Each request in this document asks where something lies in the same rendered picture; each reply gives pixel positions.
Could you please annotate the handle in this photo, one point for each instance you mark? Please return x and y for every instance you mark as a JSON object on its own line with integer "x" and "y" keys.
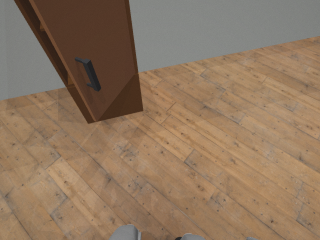
{"x": 90, "y": 72}

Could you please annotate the robot left thigh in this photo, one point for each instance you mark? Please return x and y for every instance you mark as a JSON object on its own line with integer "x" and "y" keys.
{"x": 126, "y": 232}

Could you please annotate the cupboard door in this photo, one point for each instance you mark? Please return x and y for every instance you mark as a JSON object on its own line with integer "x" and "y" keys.
{"x": 96, "y": 30}

